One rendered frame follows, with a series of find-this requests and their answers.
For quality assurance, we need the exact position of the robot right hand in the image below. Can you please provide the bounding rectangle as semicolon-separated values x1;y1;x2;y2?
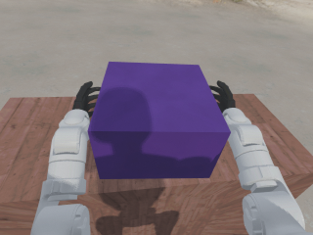
209;80;236;114

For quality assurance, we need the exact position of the robot left hand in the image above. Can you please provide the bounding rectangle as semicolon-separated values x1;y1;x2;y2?
72;81;101;117

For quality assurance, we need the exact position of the left robot forearm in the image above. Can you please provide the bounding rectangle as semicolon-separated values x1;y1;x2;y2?
30;109;90;235

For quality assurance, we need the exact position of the robot right upper arm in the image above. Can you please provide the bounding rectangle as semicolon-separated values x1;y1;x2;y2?
242;191;313;235

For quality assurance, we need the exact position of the right robot forearm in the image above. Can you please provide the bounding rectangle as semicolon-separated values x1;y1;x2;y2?
222;108;305;230

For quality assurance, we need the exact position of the pedestal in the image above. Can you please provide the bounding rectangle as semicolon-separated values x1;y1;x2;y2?
0;93;313;235

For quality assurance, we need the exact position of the carton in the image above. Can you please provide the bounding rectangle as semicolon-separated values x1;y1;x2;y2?
87;62;231;179

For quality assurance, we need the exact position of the robot left upper arm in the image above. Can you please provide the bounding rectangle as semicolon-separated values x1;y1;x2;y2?
32;204;91;235

